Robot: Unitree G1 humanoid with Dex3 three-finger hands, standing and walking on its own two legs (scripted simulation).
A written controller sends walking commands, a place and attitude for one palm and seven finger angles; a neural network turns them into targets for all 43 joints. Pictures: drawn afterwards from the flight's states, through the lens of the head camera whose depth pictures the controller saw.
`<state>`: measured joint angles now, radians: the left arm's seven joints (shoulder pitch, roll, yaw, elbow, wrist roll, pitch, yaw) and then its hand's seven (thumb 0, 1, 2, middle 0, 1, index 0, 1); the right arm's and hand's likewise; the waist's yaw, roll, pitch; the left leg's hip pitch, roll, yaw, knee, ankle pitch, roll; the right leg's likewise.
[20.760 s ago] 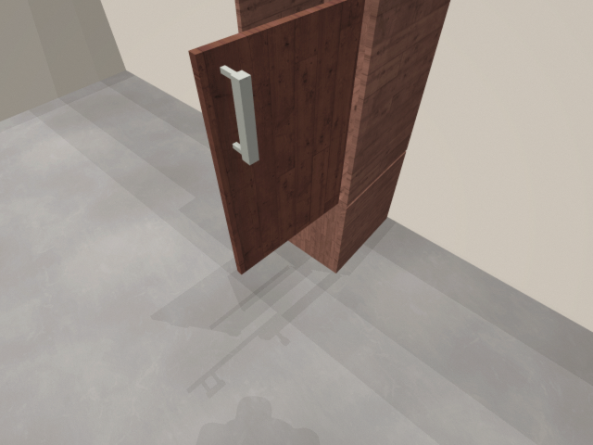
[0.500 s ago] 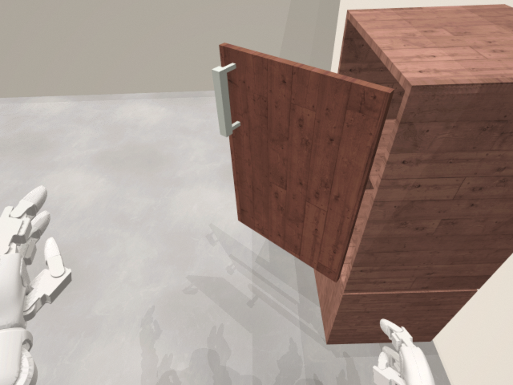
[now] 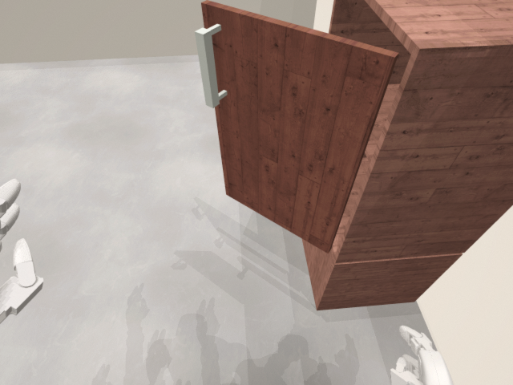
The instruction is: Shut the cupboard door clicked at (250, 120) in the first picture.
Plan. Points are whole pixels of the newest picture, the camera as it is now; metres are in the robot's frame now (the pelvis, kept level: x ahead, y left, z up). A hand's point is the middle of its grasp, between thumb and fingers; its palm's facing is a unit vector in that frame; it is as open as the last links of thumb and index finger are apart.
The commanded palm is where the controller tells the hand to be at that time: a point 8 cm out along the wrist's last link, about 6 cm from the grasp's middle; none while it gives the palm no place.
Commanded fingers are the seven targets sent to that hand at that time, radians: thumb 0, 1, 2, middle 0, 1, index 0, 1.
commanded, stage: step back with the hand held close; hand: left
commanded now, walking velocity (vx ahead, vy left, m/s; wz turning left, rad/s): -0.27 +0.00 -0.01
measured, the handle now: (214, 67) +0.70 +0.14 +0.14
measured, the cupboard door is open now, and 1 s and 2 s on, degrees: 49 49 49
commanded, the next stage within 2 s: stop stepping back and stand still in 0.98 s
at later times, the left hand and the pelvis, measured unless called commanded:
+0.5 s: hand out of the picture +0.12 +0.26 +0.17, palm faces +0.44 -0.76 -0.48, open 7.4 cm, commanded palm +0.06 +0.30 +0.18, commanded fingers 0.00 0.90 0.90 -0.20 -0.30 -0.20 -0.30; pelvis -0.07 -0.01 -0.01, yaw +2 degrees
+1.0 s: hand out of the picture +0.04 +0.27 +0.18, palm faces +0.49 -0.74 -0.47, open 7.4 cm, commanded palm -0.03 +0.30 +0.18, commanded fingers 0.00 0.90 0.90 -0.20 -0.30 -0.20 -0.30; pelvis -0.15 -0.01 -0.01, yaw +4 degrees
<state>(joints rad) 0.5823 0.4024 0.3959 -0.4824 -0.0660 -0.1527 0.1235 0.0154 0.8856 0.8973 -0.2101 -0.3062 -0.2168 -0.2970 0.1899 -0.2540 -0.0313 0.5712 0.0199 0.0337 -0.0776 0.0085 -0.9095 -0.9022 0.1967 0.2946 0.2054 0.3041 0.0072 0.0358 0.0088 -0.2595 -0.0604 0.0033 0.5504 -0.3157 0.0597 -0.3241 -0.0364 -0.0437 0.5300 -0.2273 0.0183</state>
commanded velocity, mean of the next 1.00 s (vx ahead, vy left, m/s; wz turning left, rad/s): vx -0.34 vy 0.00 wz -0.03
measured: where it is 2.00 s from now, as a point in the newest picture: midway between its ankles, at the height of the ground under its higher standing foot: outside the picture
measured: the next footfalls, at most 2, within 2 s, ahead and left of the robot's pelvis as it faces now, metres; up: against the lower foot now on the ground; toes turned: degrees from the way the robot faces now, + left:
left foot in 0.96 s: -0.08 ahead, +0.09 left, +0.00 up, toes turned +1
right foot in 1.26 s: -0.23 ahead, -0.12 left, +0.00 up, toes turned +0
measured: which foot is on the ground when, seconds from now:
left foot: down 0.00-0.78, up 0.80-0.94, down 0.96-1.00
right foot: down 0.00-0.96, up 0.98-1.00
